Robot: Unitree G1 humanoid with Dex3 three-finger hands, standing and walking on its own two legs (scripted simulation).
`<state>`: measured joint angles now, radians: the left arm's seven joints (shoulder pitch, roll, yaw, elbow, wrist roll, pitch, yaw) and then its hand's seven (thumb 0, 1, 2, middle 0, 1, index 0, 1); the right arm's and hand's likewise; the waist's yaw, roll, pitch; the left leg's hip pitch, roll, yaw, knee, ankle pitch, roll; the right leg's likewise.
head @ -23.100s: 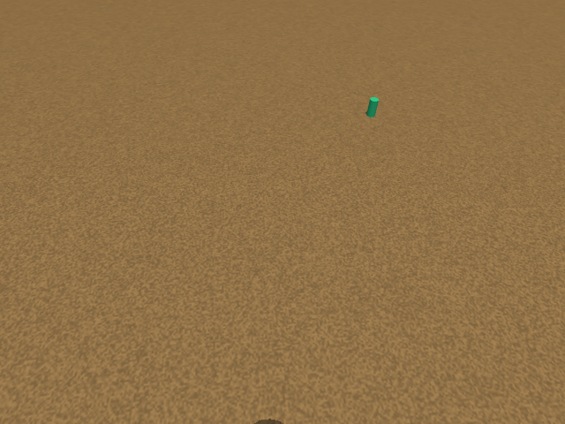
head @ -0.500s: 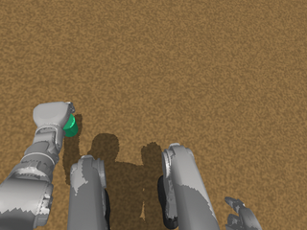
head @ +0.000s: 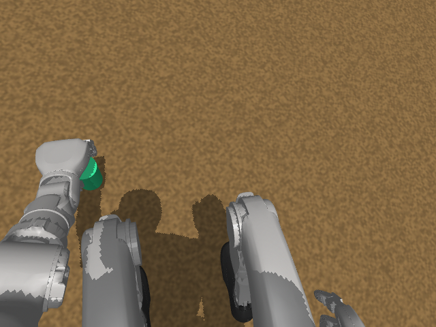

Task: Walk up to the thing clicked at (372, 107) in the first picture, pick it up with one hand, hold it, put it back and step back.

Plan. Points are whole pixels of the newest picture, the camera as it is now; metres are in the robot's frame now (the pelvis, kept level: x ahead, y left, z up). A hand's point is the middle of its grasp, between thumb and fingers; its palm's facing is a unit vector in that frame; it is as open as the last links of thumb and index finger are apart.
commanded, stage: lower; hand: left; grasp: from above
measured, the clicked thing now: (87, 173) +0.44 +0.21 -0.26
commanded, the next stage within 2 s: rest in 0.42 s
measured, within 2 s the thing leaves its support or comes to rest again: rests again in 0.56 s
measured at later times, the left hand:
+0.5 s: hand (83, 177) +0.43 +0.21 -0.23, palm faces -0.47 -0.03 -0.88, open 8.0 cm
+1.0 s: hand (83, 175) +0.44 +0.22 -0.26, palm faces -0.48 -0.05 -0.88, open 8.3 cm
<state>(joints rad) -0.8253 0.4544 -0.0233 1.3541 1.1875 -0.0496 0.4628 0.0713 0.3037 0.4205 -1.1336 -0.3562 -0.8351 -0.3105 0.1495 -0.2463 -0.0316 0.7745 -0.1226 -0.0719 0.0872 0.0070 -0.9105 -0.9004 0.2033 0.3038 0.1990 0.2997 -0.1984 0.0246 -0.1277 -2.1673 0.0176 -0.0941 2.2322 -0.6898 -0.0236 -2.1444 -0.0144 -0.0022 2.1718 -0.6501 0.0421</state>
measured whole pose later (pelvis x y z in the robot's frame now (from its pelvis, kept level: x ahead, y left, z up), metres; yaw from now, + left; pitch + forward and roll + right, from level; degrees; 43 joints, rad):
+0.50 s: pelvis +0.00 +0.00 -0.05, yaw -1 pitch +34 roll -5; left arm -0.89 0.50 0.02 1.48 1.25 -0.12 0.53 0.06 0.30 0.41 -1.15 -0.41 -0.83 -0.34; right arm 0.14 -0.27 -0.01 0.80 -0.17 -0.10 0.14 0.01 -0.92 -0.90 0.20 0.30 0.20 0.30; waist -0.22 0.01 -0.08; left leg -2.29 0.00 -0.12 2.38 -0.70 -0.03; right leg -2.26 -0.01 -0.01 2.31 -0.65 0.05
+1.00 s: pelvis +0.00 +0.00 -0.07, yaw -3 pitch +33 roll -7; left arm -0.99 0.58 0.04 1.70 1.28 -0.19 0.61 0.05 0.25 0.44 -0.94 -0.45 -0.82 -0.41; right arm 0.14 -0.29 0.03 0.82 -0.22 -0.16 0.23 0.01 -0.90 -0.89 0.20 0.30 0.20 0.30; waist -0.25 0.00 -0.04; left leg -2.32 0.00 -0.15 2.46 -0.72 -0.04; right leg -2.28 0.00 -0.03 2.37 -0.66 0.05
